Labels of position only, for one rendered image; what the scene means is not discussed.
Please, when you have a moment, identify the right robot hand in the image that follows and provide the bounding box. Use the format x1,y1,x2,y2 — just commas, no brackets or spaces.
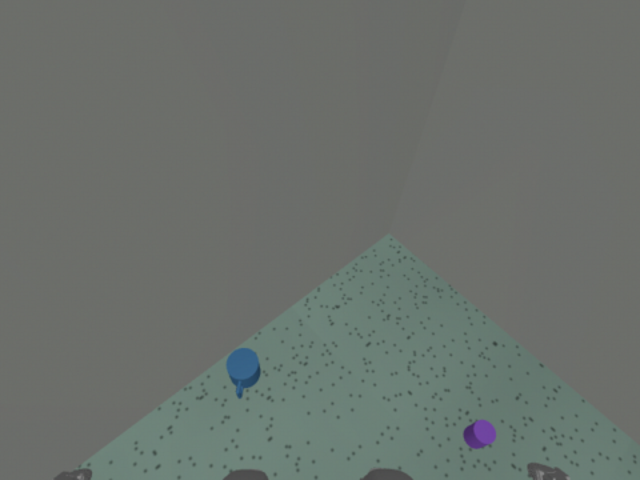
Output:
527,463,570,480

